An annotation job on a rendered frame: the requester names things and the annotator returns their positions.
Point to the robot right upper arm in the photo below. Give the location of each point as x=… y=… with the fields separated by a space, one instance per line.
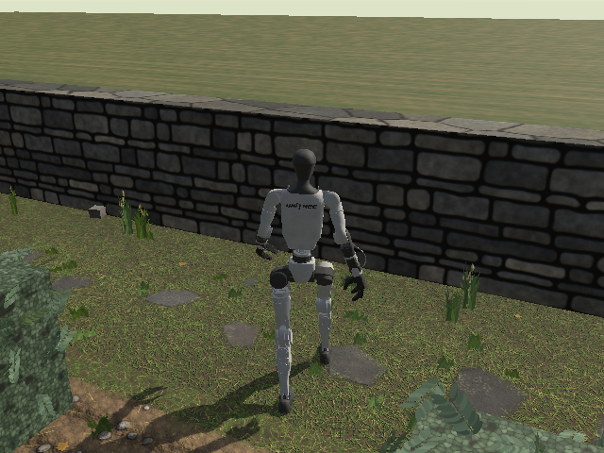
x=333 y=201

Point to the robot left upper arm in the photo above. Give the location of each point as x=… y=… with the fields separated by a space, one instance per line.
x=272 y=199

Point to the robot right hand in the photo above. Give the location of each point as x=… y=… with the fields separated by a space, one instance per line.
x=360 y=280

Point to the right robot shin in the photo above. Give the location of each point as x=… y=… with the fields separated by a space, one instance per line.
x=325 y=325

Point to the right robot thigh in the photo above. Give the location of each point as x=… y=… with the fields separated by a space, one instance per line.
x=324 y=274

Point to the robot left forearm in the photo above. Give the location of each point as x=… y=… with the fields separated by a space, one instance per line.
x=260 y=242

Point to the robot left hand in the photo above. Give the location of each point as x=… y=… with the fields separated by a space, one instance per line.
x=269 y=248

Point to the robot right forearm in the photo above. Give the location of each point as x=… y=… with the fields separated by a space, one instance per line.
x=350 y=257

